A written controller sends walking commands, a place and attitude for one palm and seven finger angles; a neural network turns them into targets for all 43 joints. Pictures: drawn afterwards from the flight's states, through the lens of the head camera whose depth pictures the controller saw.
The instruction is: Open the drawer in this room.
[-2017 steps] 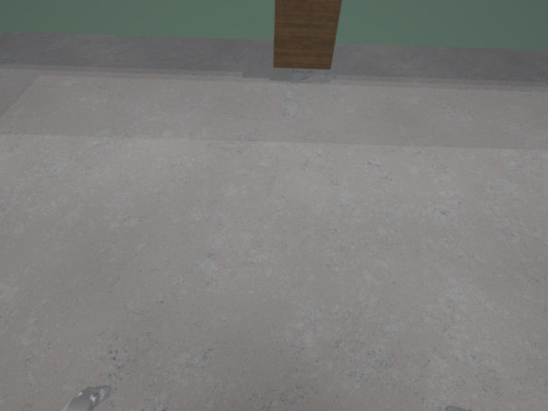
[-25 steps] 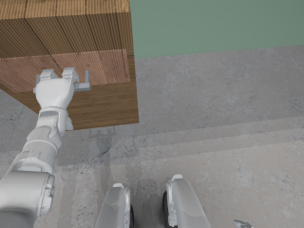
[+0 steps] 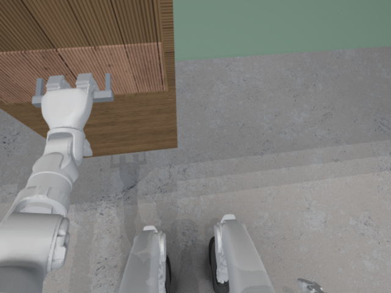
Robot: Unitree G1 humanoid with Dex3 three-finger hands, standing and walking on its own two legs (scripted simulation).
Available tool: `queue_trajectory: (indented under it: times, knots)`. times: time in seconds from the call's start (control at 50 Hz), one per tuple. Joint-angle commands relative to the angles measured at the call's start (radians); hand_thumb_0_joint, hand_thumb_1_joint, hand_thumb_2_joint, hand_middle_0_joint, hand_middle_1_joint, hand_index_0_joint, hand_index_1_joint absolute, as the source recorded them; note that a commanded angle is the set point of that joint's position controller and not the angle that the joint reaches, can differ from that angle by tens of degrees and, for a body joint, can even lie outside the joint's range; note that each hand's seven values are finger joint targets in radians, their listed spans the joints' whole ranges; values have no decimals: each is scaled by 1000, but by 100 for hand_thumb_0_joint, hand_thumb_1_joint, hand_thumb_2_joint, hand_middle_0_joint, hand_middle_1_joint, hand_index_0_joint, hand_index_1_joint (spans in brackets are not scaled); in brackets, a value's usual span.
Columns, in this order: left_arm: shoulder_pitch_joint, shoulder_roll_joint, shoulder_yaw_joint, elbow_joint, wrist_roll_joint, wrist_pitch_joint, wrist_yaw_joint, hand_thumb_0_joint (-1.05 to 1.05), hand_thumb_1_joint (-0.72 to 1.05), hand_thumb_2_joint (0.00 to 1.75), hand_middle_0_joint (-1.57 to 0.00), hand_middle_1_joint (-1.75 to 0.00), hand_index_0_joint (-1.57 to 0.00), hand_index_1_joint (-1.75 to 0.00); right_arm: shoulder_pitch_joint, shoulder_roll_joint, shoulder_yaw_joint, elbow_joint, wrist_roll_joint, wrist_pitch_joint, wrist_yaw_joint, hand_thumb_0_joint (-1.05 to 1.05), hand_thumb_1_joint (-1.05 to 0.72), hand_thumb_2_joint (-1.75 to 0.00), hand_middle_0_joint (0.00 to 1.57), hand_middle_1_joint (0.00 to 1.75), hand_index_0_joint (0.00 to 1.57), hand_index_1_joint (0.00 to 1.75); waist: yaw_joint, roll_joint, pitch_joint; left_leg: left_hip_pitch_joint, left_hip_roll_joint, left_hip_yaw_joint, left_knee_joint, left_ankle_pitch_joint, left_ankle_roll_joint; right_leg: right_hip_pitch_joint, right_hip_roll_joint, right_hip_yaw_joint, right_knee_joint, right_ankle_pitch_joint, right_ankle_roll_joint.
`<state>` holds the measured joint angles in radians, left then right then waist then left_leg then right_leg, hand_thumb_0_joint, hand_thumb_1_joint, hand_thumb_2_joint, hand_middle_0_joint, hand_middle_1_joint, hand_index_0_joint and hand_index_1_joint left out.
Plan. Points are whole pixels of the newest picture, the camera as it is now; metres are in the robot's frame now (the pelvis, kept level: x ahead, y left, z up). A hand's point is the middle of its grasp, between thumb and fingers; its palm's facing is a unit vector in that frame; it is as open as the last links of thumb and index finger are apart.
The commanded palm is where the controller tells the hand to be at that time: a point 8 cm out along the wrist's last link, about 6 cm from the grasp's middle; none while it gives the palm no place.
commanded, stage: lower the fingers behind the handle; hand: left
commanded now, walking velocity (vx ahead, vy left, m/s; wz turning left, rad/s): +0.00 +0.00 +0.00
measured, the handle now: (74, 90) +0.54 +0.24 -0.04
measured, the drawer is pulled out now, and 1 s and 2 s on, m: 0.00 0.00 0.05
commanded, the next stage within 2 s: close the thumb around the handle in 0.28 s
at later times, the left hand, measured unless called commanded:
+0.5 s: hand (83, 118) +0.48 +0.22 -0.06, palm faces -0.05 -0.03 -1.00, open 13.5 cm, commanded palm +0.47 +0.22 -0.01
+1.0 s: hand (81, 115) +0.49 +0.23 -0.07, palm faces -0.06 -0.03 -1.00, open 5.7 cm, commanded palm +0.47 +0.22 -0.01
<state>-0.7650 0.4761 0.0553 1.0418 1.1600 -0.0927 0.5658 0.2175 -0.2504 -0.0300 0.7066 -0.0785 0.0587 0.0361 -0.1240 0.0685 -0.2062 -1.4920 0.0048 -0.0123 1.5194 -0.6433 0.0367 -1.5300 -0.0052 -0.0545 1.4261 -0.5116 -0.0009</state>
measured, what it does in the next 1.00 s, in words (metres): stands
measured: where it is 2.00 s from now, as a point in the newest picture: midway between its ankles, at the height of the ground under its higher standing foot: (191, 284)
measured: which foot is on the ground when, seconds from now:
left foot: down 0.00-1.00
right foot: down 0.00-1.00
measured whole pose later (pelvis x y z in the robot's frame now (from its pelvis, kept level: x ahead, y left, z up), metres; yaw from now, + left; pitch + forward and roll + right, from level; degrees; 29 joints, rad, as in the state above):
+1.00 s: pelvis +0.00 -0.01 +0.00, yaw +0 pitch +36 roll -3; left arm -0.77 0.49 0.05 1.04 1.14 -0.09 0.53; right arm 0.22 -0.25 -0.02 0.70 -0.07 0.05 0.03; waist -0.13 0.07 -0.20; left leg -1.49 0.01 -0.01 1.51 -0.65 0.03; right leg -1.53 0.00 -0.06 1.42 -0.52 -0.01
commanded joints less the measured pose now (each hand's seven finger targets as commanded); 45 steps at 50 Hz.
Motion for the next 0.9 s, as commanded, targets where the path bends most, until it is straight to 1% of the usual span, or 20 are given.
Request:
queue_trajectory:
  times: [0.0, 0.02, 0.1, 0.14, 0.22, 0.28, 0.32, 0.36, 0.42, 0.44, 0.54, 0.58, 0.64, 0.68, 0.7, 0.72, 0.76, 0.78, 0.84, 0.88]
  knots:
    - [-297, 212, 49, -176, -8, 17, 41, 0, -50, 30, -30, -120, -30, -120, 179, -171, -61, -39, 5, 1, -7, 0, -90, -90, 20, 30, 20, 30, -6, 92, -607, 446, 1, -53, -208, 467, -11, 364, 39, -14, -125, 277, -41]
    - [-310, 201, 38, -178, -8, 22, 41, 0, -50, 30, -30, -120, -30, -120, 179, -171, -61, -41, 6, 2, -9, 0, -90, -90, 20, 30, 20, 30, -17, 64, -602, 432, 3, -55, -208, 450, -7, 369, 39, -14, -130, 270, -39]
    - [-344, 217, 36, -182, -15, 30, 35, 0, -50, 30, -30, -120, -30, -120, 181, -171, -58, -35, 10, -1, -13, 0, -90, -90, 20, 30, 20, 30, -26, 47, -589, 394, 0, -47, -213, 400, 0, 391, 39, -8, -143, 250, -36]
    - [-317, 236, 53, -174, -18, 31, 27, 0, -50, 30, -30, -120, -30, -120, 176, -171, -52, -36, 9, -3, -14, 0, -90, -90, 20, 30, 20, 30, -11, 58, -578, 388, -3, -41, -218, 400, -1, 403, 39, -6, -143, 254, -39]
    - [-339, 198, 20, -175, -10, 22, 26, 0, -50, 30, -30, -120, -30, -120, 183, -167, -56, -34, 9, -6, -17, 0, -90, -90, 20, 30, 20, 30, -30, 67, -566, 402, 0, -44, -213, 409, 0, 371, 39, -8, -146, 252, -39]
    - [-308, 230, 52, -184, -16, 10, 26, 0, -50, 30, -30, -120, -30, -120, 183, -169, -55, -38, 8, -5, -17, 0, -90, -90, 20, 30, 20, 30, -13, 66, -585, 407, -2, -40, -211, 432, -1, 398, 39, -3, -144, 279, -40]
    - [-311, 202, 33, -198, -13, 5, 29, 0, -50, 30, -30, -120, -30, -120, 180, -162, -57, -41, 7, -3, -18, 0, -90, -90, 20, 30, 20, 30, -17, 74, -591, 408, -3, -34, -207, 441, 1, 402, 38, 1, -145, 295, -39]
    - [-282, 205, 44, -181, -12, 6, 34, 0, -50, 30, -30, -120, -30, -120, 180, -164, -57, -40, 7, -3, -14, 0, -90, -90, 20, 30, 20, 30, -9, 64, -577, 397, -3, -31, -207, 439, 1, 409, 37, 0, -143, 296, -39]
    - [-292, 228, 55, -181, -5, 10, 44, 0, -33, 37, -31, -122, -31, -122, 175, -165, -55, -40, 6, -1, -15, 0, -90, -90, 20, 30, 20, 30, -10, 48, -569, 362, -4, -24, -203, 410, 5, 424, 38, 5, -145, 287, -38]
    - [-297, 226, 53, -184, -8, 11, 45, 0, -28, 40, -32, -122, -32, -122, 169, -163, -52, -42, 6, -3, -13, 0, -90, -90, 20, 30, 20, 30, -5, 66, -572, 351, -7, -20, -203, 408, 5, 433, 37, 9, -142, 290, -41]
    - [-348, 219, 35, -155, -10, 20, 50, 0, 0, 52, -34, -125, -34, -125, 170, -164, -55, -32, 8, -13, -14, 0, -90, -90, 20, 30, 20, 30, -30, 45, -564, 323, -11, -18, -197, 353, 9, 422, 39, 9, -152, 244, -36]
    - [-334, 254, 60, -149, -16, 22, 44, 0, 12, 56, -34, -127, -34, -127, 180, -169, -54, -31, 10, -15, -16, 0, -90, -90, 20, 30, 20, 30, -20, 37, -587, 312, -13, -13, -191, 364, 10, 450, 40, 14, -148, 267, -33]
    - [-349, 235, 39, -153, -18, 26, 28, 0, 28, 64, -36, -128, -36, -128, 179, -164, -53, -34, 11, -18, -16, 0, -90, -90, 20, 30, 20, 30, -24, 67, -603, 322, -15, -12, -191, 378, 9, 457, 38, 15, -145, 285, -35]
    - [-319, 263, 57, -152, -12, 25, 19, 0, 40, 68, -36, -130, -36, -130, 182, -168, -52, -36, 12, -14, -17, 0, -90, -90, 20, 30, 20, 30, -12, 60, -614, 330, -14, -12, -188, 394, 8, 465, 40, 13, -138, 301, -36]
    - [-326, 238, 39, -151, -19, 26, 14, 0, 45, 71, -37, -130, -37, -130, 181, -165, -52, -38, 13, -14, -18, 0, -90, -90, 20, 30, 20, 30, -23, 47, -603, 323, -14, -11, -188, 388, 11, 466, 42, 15, -146, 301, -34]
    - [-327, 240, 39, -155, -19, 23, 11, 0, 51, 73, -37, -131, -37, -131, 184, -165, -53, -37, 13, -15, -20, 0, -90, -90, 20, 30, 20, 30, -24, 38, -595, 319, -13, -13, -189, 387, 11, 468, 40, 15, -148, 302, -32]
    - [-316, 228, 35, -166, -24, 16, 2, 0, 62, 78, -38, -132, -38, -132, 185, -163, -54, -41, 13, -16, -18, 0, -90, -90, 20, 30, 20, 30, -19, 62, -611, 327, -15, -8, -188, 394, 11, 474, 41, 17, -146, 311, -34]
    - [-313, 249, 49, -167, -23, 13, 1, 0, 68, 80, -38, -133, -38, -133, 185, -165, -54, -37, 14, -14, -20, 0, -90, -90, 20, 30, 20, 30, -17, 50, -607, 325, -13, -10, -186, 390, 11, 466, 41, 15, -145, 305, -34]
    - [-320, 242, 40, -140, -25, 12, -4, 0, 84, 88, -40, -134, -40, -134, 183, -162, -48, -36, 14, -17, -22, 0, -90, -90, 20, 30, 20, 30, -28, 22, -555, 279, -14, -10, -185, 356, 16, 457, 42, 17, -150, 274, -33]
    - [-326, 259, 49, -153, -19, 4, -1, 0, 90, 90, -40, -135, -40, -135, 188, -167, -48, -37, 13, -16, -24, 0, -90, -90, 20, 30, 20, 30, -25, 35, -554, 292, -12, -13, -185, 363, 14, 439, 41, 14, -146, 272, -33]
